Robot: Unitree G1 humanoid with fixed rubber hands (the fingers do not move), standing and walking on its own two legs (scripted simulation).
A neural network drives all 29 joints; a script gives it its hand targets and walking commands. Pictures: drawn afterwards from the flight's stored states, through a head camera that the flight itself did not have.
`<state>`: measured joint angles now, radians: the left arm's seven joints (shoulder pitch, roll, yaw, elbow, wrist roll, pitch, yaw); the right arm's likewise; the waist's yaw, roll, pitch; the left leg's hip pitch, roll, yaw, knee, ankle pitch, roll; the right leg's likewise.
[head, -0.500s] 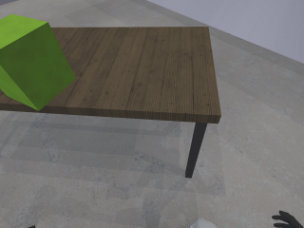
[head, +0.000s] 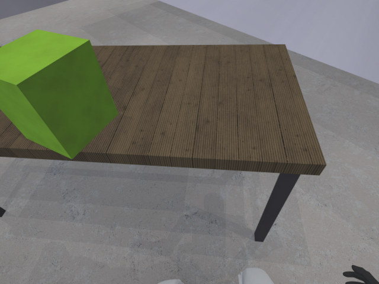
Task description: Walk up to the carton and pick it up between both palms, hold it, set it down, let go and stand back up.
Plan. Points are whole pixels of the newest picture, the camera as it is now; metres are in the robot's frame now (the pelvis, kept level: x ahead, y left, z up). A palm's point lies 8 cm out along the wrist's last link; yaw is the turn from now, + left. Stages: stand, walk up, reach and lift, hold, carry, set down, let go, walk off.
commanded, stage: walk up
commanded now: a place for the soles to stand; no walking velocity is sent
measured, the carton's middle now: (54, 94) +0.58 +0.42 +0.10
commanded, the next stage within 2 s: none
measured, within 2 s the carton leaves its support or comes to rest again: neither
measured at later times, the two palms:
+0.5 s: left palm out of the picture +0.07 +0.45 -0.05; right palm (324, 266) +0.18 -0.25 -0.09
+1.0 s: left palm out of the picture +0.13 +0.56 -0.06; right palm (273, 255) +0.20 -0.15 -0.08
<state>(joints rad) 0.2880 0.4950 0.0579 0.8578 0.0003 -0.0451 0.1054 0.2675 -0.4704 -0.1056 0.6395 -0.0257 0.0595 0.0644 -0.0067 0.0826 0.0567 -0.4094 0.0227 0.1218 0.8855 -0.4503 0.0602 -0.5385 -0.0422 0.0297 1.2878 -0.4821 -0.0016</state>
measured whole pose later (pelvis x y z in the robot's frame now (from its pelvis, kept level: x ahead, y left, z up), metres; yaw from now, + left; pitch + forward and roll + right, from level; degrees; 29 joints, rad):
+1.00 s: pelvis +0.10 +0.18 +0.00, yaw +1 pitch +0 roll -2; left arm 0.32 0.52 0.08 0.88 0.00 -0.07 0.14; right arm 0.26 -0.46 -0.11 0.64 -0.03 0.06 0.04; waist -0.01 0.07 0.12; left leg -0.40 0.00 0.10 0.91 -0.47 0.09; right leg -0.48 0.00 -0.07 0.73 -0.22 -0.01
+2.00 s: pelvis +0.09 +0.46 -0.03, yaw -2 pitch -6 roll -2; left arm 0.31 0.50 0.07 0.86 0.00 -0.04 0.13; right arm 0.23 -0.45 -0.11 0.65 -0.03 0.06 0.04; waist -0.02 0.05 0.18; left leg -0.38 0.03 0.01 1.03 -0.57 0.00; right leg -0.49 -0.05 0.12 0.98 -0.43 0.00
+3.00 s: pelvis +0.08 +0.43 +0.01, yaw -8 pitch -4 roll -1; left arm 0.20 0.44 0.07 0.79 0.00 0.03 0.00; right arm 0.25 -0.41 -0.11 0.74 -0.03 0.00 -0.03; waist -0.01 -0.02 0.13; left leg -0.26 0.03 0.06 0.76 -0.43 0.02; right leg -0.50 0.10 0.13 0.89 -0.39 -0.02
